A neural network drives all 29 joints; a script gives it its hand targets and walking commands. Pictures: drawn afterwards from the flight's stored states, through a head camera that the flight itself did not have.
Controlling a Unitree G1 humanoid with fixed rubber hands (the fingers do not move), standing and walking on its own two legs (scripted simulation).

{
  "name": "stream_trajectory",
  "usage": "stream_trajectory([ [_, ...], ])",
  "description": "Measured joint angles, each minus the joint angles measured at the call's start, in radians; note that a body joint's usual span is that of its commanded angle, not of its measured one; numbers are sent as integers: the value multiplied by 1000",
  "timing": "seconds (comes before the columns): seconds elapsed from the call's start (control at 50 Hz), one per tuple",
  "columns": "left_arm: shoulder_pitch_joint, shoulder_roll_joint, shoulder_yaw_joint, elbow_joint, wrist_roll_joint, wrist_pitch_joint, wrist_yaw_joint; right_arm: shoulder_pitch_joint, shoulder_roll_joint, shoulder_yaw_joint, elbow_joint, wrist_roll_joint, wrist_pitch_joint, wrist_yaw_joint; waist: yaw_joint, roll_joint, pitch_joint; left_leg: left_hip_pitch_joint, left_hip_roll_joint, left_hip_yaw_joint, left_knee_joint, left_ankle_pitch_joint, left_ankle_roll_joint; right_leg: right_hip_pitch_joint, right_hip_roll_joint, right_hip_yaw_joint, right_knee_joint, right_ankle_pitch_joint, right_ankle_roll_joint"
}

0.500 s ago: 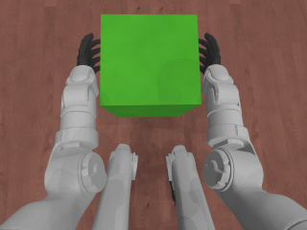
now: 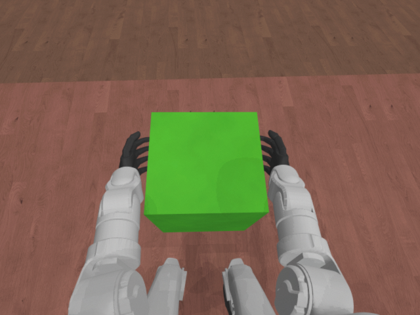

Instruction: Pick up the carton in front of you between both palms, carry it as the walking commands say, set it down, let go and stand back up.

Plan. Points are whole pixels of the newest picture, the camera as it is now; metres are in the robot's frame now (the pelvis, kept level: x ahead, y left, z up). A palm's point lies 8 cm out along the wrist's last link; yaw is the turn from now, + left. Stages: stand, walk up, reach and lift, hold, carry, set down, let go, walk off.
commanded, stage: reach and lift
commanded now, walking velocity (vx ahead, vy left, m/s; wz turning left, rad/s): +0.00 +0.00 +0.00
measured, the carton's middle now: (204, 179) +0.39 +0.01 -0.10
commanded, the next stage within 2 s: hold in 1.58 s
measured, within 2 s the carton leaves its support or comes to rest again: neither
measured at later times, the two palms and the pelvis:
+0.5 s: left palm (105, 159) +0.34 +0.15 +0.11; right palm (314, 158) +0.35 -0.15 +0.12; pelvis +0.05 +0.00 +0.11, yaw +0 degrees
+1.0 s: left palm (96, 156) +0.33 +0.15 +0.14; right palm (326, 156) +0.33 -0.15 +0.14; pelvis +0.03 +0.00 +0.11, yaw +0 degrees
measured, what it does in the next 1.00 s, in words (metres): rises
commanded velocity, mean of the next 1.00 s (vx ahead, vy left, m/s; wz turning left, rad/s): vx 0.00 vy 0.00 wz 0.00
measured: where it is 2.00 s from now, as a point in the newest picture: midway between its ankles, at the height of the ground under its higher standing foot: outside the picture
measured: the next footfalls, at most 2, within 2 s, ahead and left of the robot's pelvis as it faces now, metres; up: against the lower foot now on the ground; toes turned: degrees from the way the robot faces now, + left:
none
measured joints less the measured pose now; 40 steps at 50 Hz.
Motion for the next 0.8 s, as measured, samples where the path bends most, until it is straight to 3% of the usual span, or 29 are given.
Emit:
stream_trajectory([
  [0.28, 220, -36, -62, -73, 2, 21, -9, 224, 40, 64, -81, -6, 24, 7, -4, 7, 52, 487, 20, -13, -371, 95, 14, 485, -22, 15, -370, 95, -15],
  [0.52, 361, -54, -143, -198, 6, 146, -3, 362, 37, 145, -203, -6, 155, 18, -6, 12, 108, 914, 39, -21, -673, 190, 26, 915, -45, 21, -677, 192, -22],
  [0.66, 344, -57, -141, -200, 49, 237, -20, 347, 40, 136, -210, -57, 246, 40, -9, 12, 147, 1052, 44, -19, -738, 213, 29, 1054, -50, 22, -746, 217, -23],
  [0.8, 307, -66, -107, -197, 73, 257, -33, 311, 50, 105, -205, -85, 264, 55, -7, 14, 199, 1072, 43, -14, -723, 212, 30, 1074, -50, 23, -732, 218, -21],
])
